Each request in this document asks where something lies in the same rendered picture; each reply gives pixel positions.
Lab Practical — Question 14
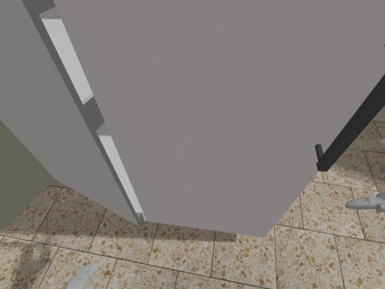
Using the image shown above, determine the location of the handle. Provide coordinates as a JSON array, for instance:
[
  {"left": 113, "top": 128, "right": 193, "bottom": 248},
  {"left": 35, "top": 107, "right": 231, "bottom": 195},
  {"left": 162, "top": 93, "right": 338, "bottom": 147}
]
[{"left": 315, "top": 45, "right": 385, "bottom": 172}]

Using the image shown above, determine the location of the robot left hand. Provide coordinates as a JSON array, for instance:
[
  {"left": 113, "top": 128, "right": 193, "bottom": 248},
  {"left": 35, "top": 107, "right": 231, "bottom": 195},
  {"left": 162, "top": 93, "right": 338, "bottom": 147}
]
[{"left": 64, "top": 262, "right": 99, "bottom": 289}]

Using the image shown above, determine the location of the robot right hand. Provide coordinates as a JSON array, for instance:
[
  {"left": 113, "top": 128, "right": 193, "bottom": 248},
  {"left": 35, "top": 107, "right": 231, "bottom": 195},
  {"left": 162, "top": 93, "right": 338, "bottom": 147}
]
[{"left": 345, "top": 139, "right": 385, "bottom": 213}]

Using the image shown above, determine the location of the fridge door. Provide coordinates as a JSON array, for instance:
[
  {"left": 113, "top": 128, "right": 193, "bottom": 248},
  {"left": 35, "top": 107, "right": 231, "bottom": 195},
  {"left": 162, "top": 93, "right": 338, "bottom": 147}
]
[{"left": 54, "top": 0, "right": 385, "bottom": 238}]

